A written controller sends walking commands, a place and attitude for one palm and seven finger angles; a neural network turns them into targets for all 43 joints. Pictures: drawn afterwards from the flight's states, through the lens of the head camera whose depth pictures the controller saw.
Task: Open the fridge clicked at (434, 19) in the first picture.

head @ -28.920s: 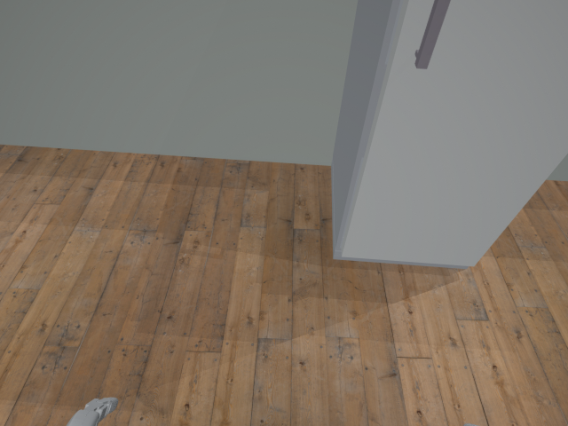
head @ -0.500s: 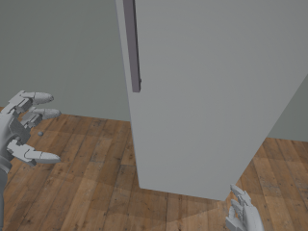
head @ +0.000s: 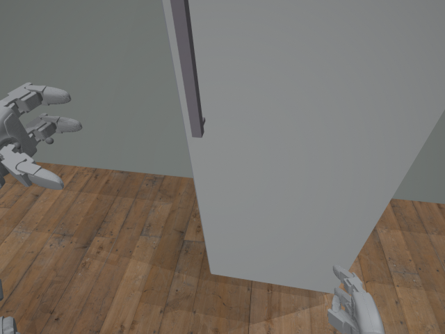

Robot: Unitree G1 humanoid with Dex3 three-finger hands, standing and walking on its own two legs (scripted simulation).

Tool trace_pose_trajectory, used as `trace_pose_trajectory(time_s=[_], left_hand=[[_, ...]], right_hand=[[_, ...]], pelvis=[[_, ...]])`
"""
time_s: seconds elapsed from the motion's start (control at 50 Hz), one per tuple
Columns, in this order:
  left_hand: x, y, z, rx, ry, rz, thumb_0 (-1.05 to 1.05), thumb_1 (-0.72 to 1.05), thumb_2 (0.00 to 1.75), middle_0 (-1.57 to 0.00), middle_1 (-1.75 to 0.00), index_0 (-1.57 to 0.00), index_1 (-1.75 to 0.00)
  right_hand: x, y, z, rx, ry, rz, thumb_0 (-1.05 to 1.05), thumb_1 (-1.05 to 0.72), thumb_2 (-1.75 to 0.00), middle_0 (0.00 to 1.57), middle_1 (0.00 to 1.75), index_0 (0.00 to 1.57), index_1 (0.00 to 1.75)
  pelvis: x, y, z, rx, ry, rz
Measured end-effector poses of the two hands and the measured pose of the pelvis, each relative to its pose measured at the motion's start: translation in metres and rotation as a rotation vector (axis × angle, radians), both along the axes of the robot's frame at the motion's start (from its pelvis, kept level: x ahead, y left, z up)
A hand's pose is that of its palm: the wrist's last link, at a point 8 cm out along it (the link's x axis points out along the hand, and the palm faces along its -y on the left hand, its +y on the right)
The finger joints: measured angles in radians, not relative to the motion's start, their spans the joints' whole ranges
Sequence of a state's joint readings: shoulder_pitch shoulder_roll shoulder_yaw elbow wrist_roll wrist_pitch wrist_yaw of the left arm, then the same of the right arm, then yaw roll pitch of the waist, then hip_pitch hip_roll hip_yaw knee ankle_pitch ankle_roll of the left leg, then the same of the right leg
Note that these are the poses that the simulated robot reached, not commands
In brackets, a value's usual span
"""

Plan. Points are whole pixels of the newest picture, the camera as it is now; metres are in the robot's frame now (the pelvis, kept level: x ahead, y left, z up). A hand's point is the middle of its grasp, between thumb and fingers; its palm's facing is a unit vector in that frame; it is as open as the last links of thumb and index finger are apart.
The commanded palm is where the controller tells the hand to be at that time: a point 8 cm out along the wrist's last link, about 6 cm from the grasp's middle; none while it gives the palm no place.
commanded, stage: raise the hand to about handle height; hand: left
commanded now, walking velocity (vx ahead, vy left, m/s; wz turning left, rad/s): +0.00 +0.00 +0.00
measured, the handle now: (191, 64) +0.50 +0.11 +0.27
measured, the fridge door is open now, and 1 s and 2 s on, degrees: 0 0 0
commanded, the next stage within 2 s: move the hooked fingers beside the handle in 0.40 s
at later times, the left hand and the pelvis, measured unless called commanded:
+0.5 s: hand (59, 143) +0.29 +0.27 +0.25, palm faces +0.03 -0.99 -0.13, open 14.0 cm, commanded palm +0.25 +0.31 +0.26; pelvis +0.01 -0.01 +0.00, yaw -1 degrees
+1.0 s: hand (103, 122) +0.35 +0.23 +0.25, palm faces -0.01 -1.00 -0.10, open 14.0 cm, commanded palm +0.31 +0.28 +0.25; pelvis +0.01 +0.00 +0.00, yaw -1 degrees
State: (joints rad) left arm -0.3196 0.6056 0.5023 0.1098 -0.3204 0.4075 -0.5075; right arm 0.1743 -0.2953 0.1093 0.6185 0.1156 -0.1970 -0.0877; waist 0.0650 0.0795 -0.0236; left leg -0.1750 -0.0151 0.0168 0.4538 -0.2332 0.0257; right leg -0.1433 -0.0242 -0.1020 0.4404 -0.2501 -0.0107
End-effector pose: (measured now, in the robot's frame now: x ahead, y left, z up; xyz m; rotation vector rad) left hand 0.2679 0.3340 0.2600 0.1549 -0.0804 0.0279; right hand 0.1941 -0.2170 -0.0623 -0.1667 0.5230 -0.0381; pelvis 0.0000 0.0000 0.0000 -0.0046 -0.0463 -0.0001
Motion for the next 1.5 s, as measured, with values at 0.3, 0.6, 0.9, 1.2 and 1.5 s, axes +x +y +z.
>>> trace_pose_trajectory(time_s=[0.3,0.6,0.9,1.2,1.5], left_hand=[[-0.004,-0.008,-0.009,-0.022,-0.032,0.039,-0.01,-0.5,0.3,-0.31,-1.2,-0.3,-1.2],[0.002,-0.011,-0.009,-0.031,-0.019,0.015,-0.01,-0.5,0.3,-0.31,-1.2,-0.3,-1.2],[0.051,-0.045,-0.009,-0.054,-0.016,-0.05,-0.01,-0.5,0.3,-0.31,-1.2,-0.3,-1.2],[0.073,-0.062,-0.016,-0.076,0.005,-0.046,-0.01,-0.5,0.3,-0.31,-1.2,-0.3,-1.2],[0.103,-0.09,-0.013,-0.094,0.028,-0.077,-0.01,-0.5,0.3,-0.3,-1.2,-0.3,-1.2]], right_hand=[[0.002,-0.015,0.004,-0.014,-0.013,-0.025,0.02,-0.91,-0.9,0.2,0.3,0.2,0.3],[0.004,-0.008,0.001,0.006,-0.012,-0.019,0.02,-0.91,-0.9,0.2,0.3,0.2,0.3],[-0.003,-0.005,-0.004,0.011,0.024,-0.046,0.02,-0.91,-0.9,0.2,0.3,0.2,0.3],[-0.005,-0.015,-0.01,-0.005,0.081,-0.077,0.02,-0.91,-0.9,0.2,0.3,0.2,0.3],[-0.008,-0.017,-0.014,0.004,0.106,-0.096,0.02,-0.91,-0.9,0.2,0.3,0.2,0.3]], pelvis=[[0.004,-0.008,-0.001,0.001,-0.01,-0.008],[0.005,-0.008,-0.002,0.001,-0.005,-0.006],[0.006,-0.003,-0.001,0.006,0.009,-0.012],[0.014,-0.004,-0.001,0.008,0.017,-0.017],[0.015,-0.006,0.0,0.01,0.025,-0.017]])
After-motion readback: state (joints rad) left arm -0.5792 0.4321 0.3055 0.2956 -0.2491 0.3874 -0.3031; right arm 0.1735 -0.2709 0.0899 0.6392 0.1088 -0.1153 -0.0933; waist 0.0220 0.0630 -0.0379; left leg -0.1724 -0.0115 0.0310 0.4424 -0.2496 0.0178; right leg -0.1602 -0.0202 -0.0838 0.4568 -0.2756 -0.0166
